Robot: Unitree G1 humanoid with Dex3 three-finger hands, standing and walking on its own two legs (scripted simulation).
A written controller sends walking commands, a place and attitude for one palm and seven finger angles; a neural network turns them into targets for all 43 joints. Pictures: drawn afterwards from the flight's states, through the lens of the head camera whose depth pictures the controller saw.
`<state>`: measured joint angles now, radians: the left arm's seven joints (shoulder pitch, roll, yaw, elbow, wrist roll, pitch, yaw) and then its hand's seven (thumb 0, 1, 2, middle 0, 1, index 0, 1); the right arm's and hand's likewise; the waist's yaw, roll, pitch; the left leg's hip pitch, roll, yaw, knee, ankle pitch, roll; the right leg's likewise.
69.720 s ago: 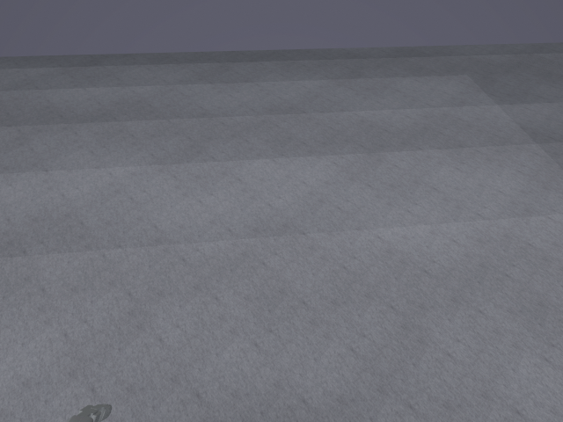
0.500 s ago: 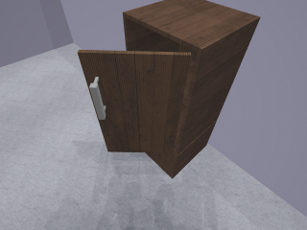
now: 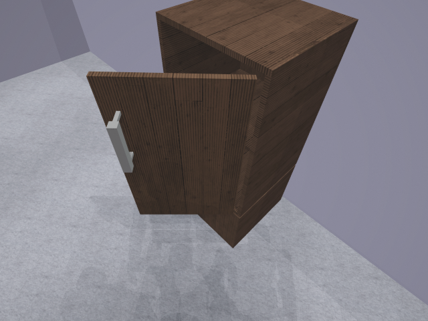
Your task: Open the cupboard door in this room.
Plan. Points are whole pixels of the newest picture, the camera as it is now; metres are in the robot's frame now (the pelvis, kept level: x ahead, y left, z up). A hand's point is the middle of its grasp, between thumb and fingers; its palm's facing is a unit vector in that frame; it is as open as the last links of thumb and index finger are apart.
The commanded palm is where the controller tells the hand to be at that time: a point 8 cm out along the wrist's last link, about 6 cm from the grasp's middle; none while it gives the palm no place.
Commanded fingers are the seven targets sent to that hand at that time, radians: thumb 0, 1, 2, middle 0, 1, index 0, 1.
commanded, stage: come to a stop and stand still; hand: left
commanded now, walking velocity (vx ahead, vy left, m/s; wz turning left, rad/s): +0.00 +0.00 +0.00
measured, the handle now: (123, 142) +0.50 +0.26 +0.00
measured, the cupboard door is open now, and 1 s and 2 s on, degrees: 46 46 46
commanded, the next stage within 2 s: look again from close up in 0.22 s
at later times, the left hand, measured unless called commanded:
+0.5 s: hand out of the picture +0.01 +0.17 -0.17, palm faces +0.02 -0.98 -0.19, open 7.4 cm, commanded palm none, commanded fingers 0.00 0.90 0.90 -0.20 -0.30 -0.20 -0.30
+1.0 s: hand out of the picture +0.06 +0.18 -0.13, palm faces +0.19 -0.96 -0.20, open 7.4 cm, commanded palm +0.09 +0.23 -0.07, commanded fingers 0.00 0.78 0.85 -0.21 -0.38 -0.21 -0.38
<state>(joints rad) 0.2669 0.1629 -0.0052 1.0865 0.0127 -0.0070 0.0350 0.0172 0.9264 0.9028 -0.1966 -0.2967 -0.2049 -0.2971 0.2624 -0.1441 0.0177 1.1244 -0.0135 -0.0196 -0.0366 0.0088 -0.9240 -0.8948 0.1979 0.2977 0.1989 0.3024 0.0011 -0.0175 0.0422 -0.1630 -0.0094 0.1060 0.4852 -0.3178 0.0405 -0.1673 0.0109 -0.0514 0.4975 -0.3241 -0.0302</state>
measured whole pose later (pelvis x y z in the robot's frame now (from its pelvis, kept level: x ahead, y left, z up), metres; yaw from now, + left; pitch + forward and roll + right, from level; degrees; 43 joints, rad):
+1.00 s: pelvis -0.02 +0.00 +0.00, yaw +1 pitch -1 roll +1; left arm 0.41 0.17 0.02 0.60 -0.08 0.03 0.07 0.02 0.90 0.90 -0.20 -0.30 -0.21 -0.30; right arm 0.31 -0.17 0.02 0.99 0.02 -0.11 -0.05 0.01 -0.91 -0.89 0.20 0.30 0.20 0.30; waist 0.02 -0.02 0.03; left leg -0.16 -0.02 0.10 0.43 -0.26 0.03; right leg -0.18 0.00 -0.06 0.47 -0.28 -0.04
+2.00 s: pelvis -0.06 +0.00 -0.06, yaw +2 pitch +12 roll -2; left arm 0.19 0.30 0.30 0.22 -0.33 -0.40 -0.36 0.00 -0.16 0.45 -0.27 -0.98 -0.28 -0.98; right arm 0.26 -0.28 0.00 0.59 0.03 -0.23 -0.07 0.01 -0.91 -0.89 0.20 0.30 0.20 0.30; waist -0.01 0.01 -0.09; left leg -0.77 0.01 0.05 1.01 -0.46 0.05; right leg -0.73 0.00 -0.12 0.97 -0.45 -0.04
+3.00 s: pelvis -0.05 +0.00 -0.04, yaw +2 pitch +10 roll -2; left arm -0.05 0.40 0.42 0.46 -0.34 -0.31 -0.48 -0.01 -0.50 0.30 -0.30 -1.20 -0.31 -1.20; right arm 0.28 -0.28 0.05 0.58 0.04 -0.18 -0.07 0.01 -0.90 -0.89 0.20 0.30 0.20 0.30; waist 0.00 0.01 -0.07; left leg -0.64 0.01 0.05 0.88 -0.41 0.05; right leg -0.60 0.01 -0.11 0.83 -0.40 -0.04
